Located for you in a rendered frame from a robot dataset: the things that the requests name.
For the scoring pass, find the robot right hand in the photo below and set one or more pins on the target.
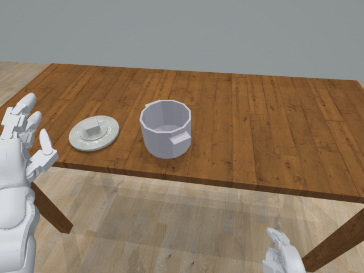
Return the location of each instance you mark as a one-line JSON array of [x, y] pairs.
[[287, 260]]

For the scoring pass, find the knob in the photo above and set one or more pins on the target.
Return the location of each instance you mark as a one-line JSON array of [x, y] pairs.
[[91, 126]]

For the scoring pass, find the table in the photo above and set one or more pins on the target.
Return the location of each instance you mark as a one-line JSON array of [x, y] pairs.
[[289, 135]]

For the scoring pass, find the robot left hand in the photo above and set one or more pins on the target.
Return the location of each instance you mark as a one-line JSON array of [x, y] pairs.
[[17, 136]]

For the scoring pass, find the pot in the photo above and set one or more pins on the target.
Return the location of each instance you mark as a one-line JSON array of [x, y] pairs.
[[166, 128]]

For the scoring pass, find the robot left forearm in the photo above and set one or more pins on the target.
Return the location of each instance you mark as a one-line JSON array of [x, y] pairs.
[[19, 218]]

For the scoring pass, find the lid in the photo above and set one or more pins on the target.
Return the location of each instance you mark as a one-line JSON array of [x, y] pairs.
[[82, 141]]

